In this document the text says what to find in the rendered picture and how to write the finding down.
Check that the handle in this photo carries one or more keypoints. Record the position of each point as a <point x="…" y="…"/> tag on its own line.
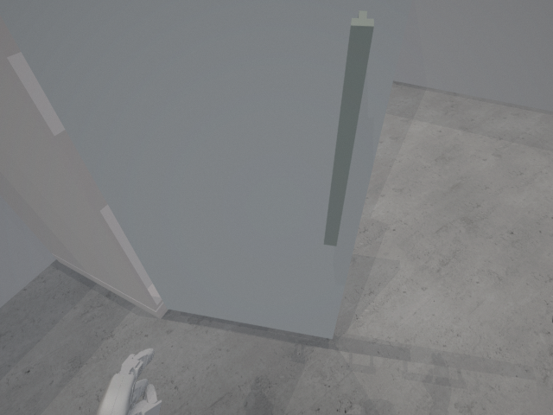
<point x="359" y="45"/>

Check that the fridge door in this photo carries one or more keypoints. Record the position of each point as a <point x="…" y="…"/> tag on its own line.
<point x="210" y="127"/>

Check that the robot left hand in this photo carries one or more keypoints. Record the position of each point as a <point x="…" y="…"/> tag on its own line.
<point x="122" y="391"/>

